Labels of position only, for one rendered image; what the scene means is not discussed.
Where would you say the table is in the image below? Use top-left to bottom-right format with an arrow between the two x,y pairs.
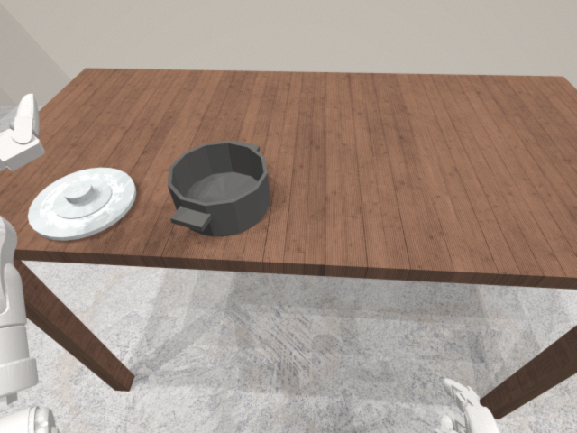
0,68 -> 577,419

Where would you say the pot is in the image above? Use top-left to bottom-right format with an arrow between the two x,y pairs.
168,141 -> 270,236

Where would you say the robot right hand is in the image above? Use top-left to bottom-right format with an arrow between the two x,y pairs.
435,379 -> 500,433

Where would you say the robot left upper arm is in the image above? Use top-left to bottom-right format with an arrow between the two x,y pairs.
0,406 -> 60,433

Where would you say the robot left forearm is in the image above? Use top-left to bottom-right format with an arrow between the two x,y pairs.
0,216 -> 39,408

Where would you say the robot left hand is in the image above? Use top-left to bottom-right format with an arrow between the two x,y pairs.
0,94 -> 45,171

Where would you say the lid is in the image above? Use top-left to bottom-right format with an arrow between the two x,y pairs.
28,168 -> 136,241

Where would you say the knob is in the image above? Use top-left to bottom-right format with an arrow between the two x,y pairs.
63,180 -> 95,204

